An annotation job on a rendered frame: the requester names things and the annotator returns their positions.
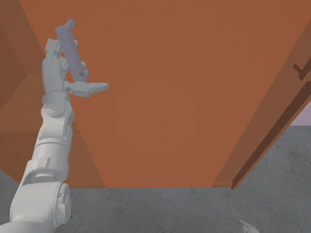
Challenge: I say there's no robot left forearm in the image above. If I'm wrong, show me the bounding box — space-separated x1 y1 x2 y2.
10 91 75 222

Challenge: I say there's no left robot upper arm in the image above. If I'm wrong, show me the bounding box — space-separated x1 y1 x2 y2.
0 182 71 233

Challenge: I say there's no robot left hand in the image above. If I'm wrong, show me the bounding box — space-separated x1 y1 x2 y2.
41 38 109 97

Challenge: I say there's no robot right hand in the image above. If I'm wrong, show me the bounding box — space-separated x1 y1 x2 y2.
238 220 259 233

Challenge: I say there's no wardrobe door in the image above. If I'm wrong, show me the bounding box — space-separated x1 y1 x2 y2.
215 18 311 182
19 0 311 188

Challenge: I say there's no handle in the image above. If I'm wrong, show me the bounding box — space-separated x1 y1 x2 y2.
55 19 89 84
298 58 311 81

